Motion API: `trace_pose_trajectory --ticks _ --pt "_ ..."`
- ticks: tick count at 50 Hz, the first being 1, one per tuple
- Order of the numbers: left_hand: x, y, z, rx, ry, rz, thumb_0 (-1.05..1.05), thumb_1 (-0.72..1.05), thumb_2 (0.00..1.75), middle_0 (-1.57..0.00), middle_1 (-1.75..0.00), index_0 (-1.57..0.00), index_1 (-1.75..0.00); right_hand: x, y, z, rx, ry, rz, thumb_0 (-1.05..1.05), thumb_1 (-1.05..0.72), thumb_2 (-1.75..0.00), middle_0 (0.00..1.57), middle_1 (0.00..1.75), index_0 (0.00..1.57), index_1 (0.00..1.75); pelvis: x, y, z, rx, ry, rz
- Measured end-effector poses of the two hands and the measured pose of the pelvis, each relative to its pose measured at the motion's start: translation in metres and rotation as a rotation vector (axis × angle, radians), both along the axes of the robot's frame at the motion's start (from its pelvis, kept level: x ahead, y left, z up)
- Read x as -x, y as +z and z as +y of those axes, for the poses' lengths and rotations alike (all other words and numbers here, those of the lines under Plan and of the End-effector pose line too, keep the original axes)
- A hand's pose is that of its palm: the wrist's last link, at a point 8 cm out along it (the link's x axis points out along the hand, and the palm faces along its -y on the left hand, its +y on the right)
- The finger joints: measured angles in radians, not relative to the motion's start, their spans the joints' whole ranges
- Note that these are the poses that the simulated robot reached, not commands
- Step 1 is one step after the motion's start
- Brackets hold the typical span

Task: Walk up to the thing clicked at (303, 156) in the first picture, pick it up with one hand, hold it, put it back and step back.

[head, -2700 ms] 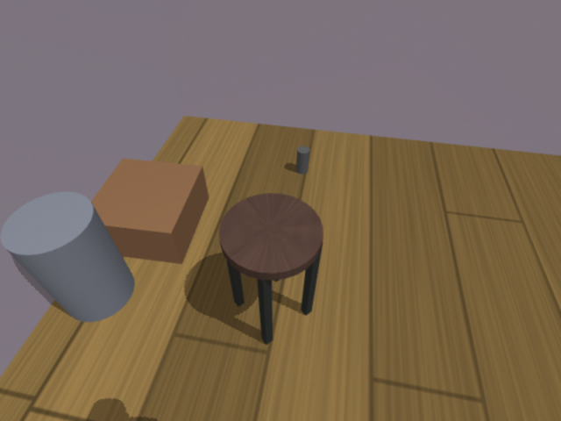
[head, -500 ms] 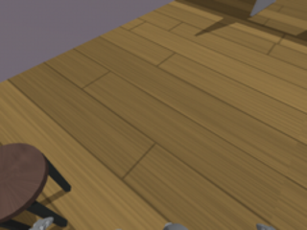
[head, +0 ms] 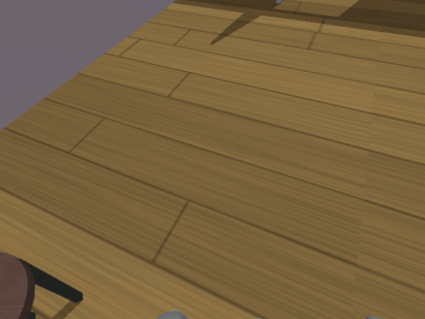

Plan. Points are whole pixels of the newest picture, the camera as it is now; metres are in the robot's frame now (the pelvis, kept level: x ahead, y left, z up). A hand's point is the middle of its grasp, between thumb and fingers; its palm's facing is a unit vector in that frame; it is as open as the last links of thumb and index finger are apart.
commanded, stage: walk up
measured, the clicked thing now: out of the picture +0.57 +1.45 -0.67
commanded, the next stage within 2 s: stand in 1.30 s
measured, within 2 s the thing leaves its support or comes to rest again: neither
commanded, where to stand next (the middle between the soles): +0.08 +0.01 m, yaw -11 degrees
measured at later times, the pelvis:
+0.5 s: pelvis -0.01 +0.00 +0.01, yaw -9 degrees
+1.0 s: pelvis +0.01 +0.01 +0.03, yaw -13 degrees
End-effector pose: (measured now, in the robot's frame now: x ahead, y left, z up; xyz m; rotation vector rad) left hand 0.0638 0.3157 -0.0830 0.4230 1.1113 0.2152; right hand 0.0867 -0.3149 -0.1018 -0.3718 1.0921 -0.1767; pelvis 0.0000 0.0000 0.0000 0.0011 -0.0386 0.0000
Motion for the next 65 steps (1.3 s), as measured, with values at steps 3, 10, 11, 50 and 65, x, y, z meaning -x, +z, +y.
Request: trace_pose_trajectory --ticks 3,10,11,50,65 --pt "-0.006 -0.007 0.005 0.007 -0.02 -0.007 0.01 0.9 0.89 -0.21 -0.3 -0.21 -0.3 0.006 -0.002 0.008 0.0 -0.011 -0.007 0.01 -0.9 -0.9 0.21 0.3 0.2 0.3 0.003 -0.004 0.007 -0.001 -0.019 0.004" --pt "-0.025 -0.018 0.009 0.031 -0.067 0.0 0.01 0.9 0.89 -0.21 -0.3 -0.21 -0.3 0.04 0.006 0.019 0.006 -0.073 -0.007 0.01 -0.9 -0.9 0.21 0.3 0.21 0.3 0.01 -0.002 0.014 0.003 -0.076 -0.012" --pt "-0.027 -0.018 0.009 0.035 -0.075 0.001 0.01 0.9 0.89 -0.21 -0.3 -0.21 -0.3 0.045 0.009 0.018 0.008 -0.081 -0.004 0.01 -0.9 -0.9 0.21 0.3 0.21 0.3 0.011 0.0 0.013 0.005 -0.083 -0.011" --pt "-0.096 -0.001 -0.032 0.059 -0.187 0.056 0.01 0.9 0.89 -0.21 -0.3 -0.21 -0.3 0.066 0.009 0.014 -0.064 -0.296 0.071 0.01 -0.9 -0.9 0.21 0.3 0.2 0.3 -0.011 0.026 0.009 -0.008 -0.228 -0.005" --pt "-0.119 0.001 -0.044 0.079 -0.229 0.061 0.01 0.91 0.89 -0.21 -0.3 -0.21 -0.3 0.07 0.016 0.012 -0.06 -0.355 0.081 0.01 -0.9 -0.9 0.21 0.3 0.2 0.3 -0.016 0.032 0.012 -0.009 -0.257 -0.008"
